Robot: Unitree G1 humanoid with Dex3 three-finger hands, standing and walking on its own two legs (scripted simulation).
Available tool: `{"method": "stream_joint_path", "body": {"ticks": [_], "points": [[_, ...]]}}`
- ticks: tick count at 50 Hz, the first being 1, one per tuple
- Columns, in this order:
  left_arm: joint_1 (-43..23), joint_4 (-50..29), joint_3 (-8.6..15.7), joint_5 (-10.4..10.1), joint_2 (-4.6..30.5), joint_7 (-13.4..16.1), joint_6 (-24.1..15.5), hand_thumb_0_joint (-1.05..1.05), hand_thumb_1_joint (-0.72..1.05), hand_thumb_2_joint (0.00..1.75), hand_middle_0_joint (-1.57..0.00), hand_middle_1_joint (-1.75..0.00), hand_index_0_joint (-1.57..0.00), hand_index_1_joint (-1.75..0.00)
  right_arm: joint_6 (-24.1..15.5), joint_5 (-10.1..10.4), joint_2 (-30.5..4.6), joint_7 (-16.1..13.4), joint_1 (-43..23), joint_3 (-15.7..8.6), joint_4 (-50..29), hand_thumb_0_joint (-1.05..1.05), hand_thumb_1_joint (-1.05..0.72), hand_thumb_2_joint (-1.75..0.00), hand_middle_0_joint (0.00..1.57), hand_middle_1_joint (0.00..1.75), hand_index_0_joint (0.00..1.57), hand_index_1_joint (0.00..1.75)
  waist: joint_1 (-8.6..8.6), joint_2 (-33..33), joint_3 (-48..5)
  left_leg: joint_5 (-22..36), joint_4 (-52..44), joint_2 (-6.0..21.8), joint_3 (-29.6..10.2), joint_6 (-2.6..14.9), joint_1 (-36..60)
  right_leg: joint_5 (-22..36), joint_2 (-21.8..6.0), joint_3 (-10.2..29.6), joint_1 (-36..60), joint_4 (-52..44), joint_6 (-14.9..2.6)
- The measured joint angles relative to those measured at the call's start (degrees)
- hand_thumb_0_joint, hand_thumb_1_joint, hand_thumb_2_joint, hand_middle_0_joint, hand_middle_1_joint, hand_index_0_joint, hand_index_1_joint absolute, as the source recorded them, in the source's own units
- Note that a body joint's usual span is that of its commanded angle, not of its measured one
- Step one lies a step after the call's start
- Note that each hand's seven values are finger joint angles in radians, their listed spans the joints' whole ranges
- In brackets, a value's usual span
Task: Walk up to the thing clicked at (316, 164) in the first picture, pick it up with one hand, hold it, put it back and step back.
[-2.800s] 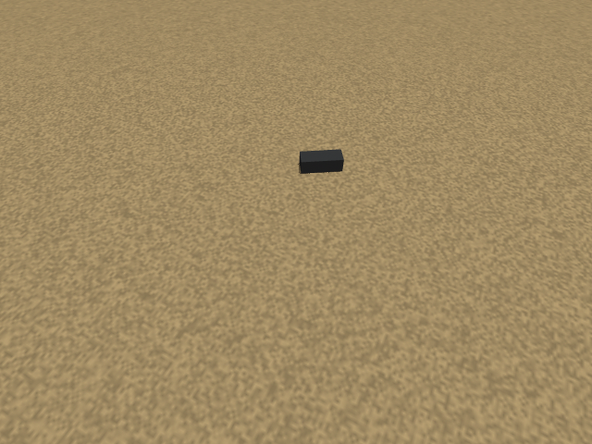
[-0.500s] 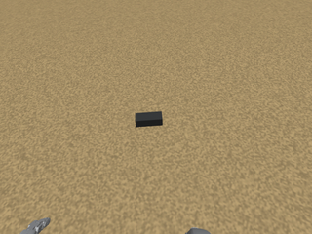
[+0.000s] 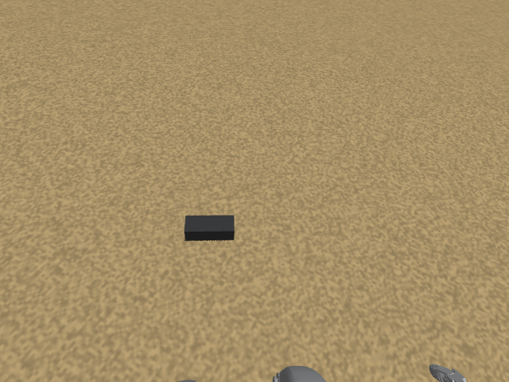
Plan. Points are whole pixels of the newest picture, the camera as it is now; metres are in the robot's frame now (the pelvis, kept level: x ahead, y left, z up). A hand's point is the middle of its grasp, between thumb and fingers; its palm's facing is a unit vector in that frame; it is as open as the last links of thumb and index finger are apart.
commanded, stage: walk up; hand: left
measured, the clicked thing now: (210, 227) +0.81 +0.15 -0.72
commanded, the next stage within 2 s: none
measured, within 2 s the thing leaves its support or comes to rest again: neither
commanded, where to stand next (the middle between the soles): +0.49 -0.16 m, yaw +5 degrees
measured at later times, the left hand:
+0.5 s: hand (169, 329) +0.23 +0.15 -0.12, palm faces +0.01 -0.92 -0.38, open 7.4 cm
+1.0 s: hand (212, 241) +0.41 +0.09 -0.13, palm faces -0.01 -0.92 -0.40, open 7.4 cm
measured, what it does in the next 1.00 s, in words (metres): walks ahead: right foot, then left foot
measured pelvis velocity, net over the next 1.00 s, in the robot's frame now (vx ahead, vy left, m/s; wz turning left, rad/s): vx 0.35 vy -0.20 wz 0.06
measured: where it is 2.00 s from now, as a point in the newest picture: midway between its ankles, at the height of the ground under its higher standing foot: (294, 323)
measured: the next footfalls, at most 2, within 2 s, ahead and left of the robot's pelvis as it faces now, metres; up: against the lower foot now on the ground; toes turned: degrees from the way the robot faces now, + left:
right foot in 0.22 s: +0.23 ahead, -0.23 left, +0.00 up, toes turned -5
left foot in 0.64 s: +0.36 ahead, -0.02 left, +0.00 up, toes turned +9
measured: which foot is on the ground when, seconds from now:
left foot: down 0.00-0.24, up 0.26-0.62, down 0.64-1.00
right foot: up 0.00-0.20, down 0.22-0.66, up 0.68-0.98, down 1.00-1.00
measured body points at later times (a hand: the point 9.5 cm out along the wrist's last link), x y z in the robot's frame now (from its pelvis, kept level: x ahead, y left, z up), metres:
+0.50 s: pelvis +0.18 -0.13 +0.01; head +0.20 -0.14 +0.46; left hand +0.23 +0.20 -0.09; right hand +0.26 -0.45 -0.11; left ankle +0.25 +0.00 -0.68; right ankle +0.19 -0.22 -0.72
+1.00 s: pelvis +0.35 -0.20 -0.01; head +0.36 -0.21 +0.44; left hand +0.41 +0.14 -0.10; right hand +0.41 -0.54 -0.11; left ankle +0.32 -0.03 -0.72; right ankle +0.45 -0.35 -0.72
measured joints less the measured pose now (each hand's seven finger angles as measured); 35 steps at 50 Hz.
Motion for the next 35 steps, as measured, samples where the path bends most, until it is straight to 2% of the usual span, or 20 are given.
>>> {"method": "stream_joint_path", "body": {"ticks": [4,7,11,12,13,16,18,20,24,30,33,35], "points": [[-1.9,-0.6,0.7,0.3,0.5,-1.3,-0.1,0.01,0.91,0.9,-0.2,-0.3,-0.2,-0.3,-0.3,-0.7,-0.7,0.5,1.7,0.3,0.5,0.0,-0.9,-0.9,0.21,0.3,0.21,0.3,-0.49,0.4,-0.5,-1.4,-2.4,1.3,-0.2,-1.06,3.8,2.9,-4.6,-0.2,-4.4,-9.5,1.31],[-3.5,-0.5,1.1,0.4,0.7,-2.0,-0.1,0.01,0.91,0.9,-0.2,-0.3,-0.2,-0.3,-0.4,-0.8,-1.9,0.9,3.1,0.0,1.1,0.0,-0.89,-0.9,0.21,0.3,0.21,0.3,-1.29,1.8,-0.9,-3.3,-2.5,2.8,-0.9,-2.12,5.8,6.2,-6.3,-0.7,-4.4,-18.4,1.21],[-4.3,-0.4,1.8,0.7,1.5,-2.4,-0.9,0.01,0.91,0.9,-0.2,-0.3,-0.2,-0.3,0.7,-0.8,-3.5,1.1,4.8,-0.6,2.5,0.01,-0.89,-0.9,0.21,0.3,0.21,0.31,-2.14,3.7,-2.5,-8.4,1.3,5.5,-2.2,-3.64,7.0,9.4,-5.8,-3.2,-0.1,-27.4,0.55],[-4.6,-0.4,2.1,0.8,1.5,-2.2,-1.3,0.01,0.91,0.9,-0.2,-0.3,-0.2,-0.3,1.0,-0.9,-4.0,1.0,5.2,-0.7,2.8,0.01,-0.89,-0.9,0.21,0.3,0.21,0.31,-2.16,4.7,-2.7,-10.6,4.0,6.8,-3.0,-3.01,6.6,11.0,-4.7,-4.1,0.7,-27.4,1.22],[-5.0,-0.5,2.4,1.0,1.3,-1.9,-1.8,0.01,0.91,0.9,-0.2,-0.3,-0.2,-0.3,1.6,-0.9,-4.3,0.7,5.2,-0.9,3.4,0.01,-0.89,-0.9,0.21,0.3,0.21,0.31,-2.18,6.1,-2.4,-11.4,9.0,8.0,-4.8,-1.68,5.0,9.8,-3.7,-5.3,0.8,-25.3,1.62],[-5.4,-1.7,1.9,0.4,0.3,-0.9,-2.9,0.0,0.91,0.9,-0.2,-0.3,-0.2,-0.3,3.4,-0.4,-4.2,-0.1,3.8,-0.8,5.8,0.01,-0.9,-0.9,0.21,0.3,0.21,0.3,-1.01,6.9,-1.9,-12.9,26.5,4.2,-8.4,-0.21,-2.4,6.5,-3.1,-6.5,2.1,-23.4,0.9],[-4.9,-2.0,1.2,0.0,-0.8,-0.3,-3.0,0.0,0.91,0.9,-0.2,-0.3,-0.2,-0.3,3.2,0.0,-4.2,0.1,2.9,-0.6,6.2,0.01,-0.9,-0.9,0.21,0.3,0.2,0.3,-0.39,7.7,-1.6,-10.7,30.2,2.8,-7.8,0.11,-6.3,6.6,-2.4,-7.2,4.6,-26.1,0.07],[-4.1,-1.9,0.7,-0.2,-1.4,0.0,-3.0,0.0,0.91,0.9,-0.2,-0.3,-0.2,-0.3,2.6,-0.1,-3.7,0.5,2.4,-0.4,5.9,0.01,-0.9,-0.9,0.21,0.3,0.2,0.3,-0.03,8.0,-1.6,-8.6,28.1,2.5,-6.4,-0.06,-8.9,6.9,-1.5,-8.0,7.0,-29.0,-0.59],[-2.1,-1.9,0.2,0.0,-1.4,0.2,-2.9,0.0,0.9,0.9,-0.2,-0.3,-0.21,-0.3,2.2,-0.8,-2.2,1.6,1.8,0.0,5.0,0.01,-0.9,-0.9,0.21,0.3,0.2,0.3,0.56,7.3,-1.6,-6.2,17.9,2.4,-4.2,-0.98,-11.1,6.3,0.0,-9.3,10.6,-32.7,-1.76],[0.5,-1.9,-0.1,0.2,-0.4,0.2,-2.2,0.01,0.9,0.9,-0.21,-0.3,-0.21,-0.3,2.2,-1.1,-0.4,2.3,1.5,0.2,4.5,0.01,-0.9,-0.9,0.21,0.3,0.2,0.3,1.65,4.9,-1.5,-1.6,5.1,1.3,-2.8,-0.58,-8.1,2.2,1.3,-11.0,15.0,-33.1,-1.69],[1.5,-1.6,-0.4,0.0,0.0,0.4,-1.7,0.01,0.9,0.9,-0.21,-0.3,-0.21,-0.3,0.8,-1.4,-0.4,1.7,1.4,-0.1,3.4,0.01,-0.9,-0.9,0.21,0.3,0.21,0.3,1.13,2.9,-1.3,3.3,0.2,-0.6,-1.7,0.73,-4.2,-2.6,-0.2,-10.7,14.3,-26.1,-1.36],[1.0,-0.5,-0.6,-0.1,-0.7,0.8,-0.8,0.01,0.91,0.9,-0.2,-0.3,-0.2,-0.3,0.3,-1.3,-0.5,1.0,1.1,-0.4,2.1,0.01,-0.9,-0.9,0.21,0.3,0.21,0.3,0.06,2.3,-0.8,1.0,2.5,-0.9,-1.6,0.94,-3.9,-4.4,0.5,-7.3,10.0,-14.8,-0.94]]}}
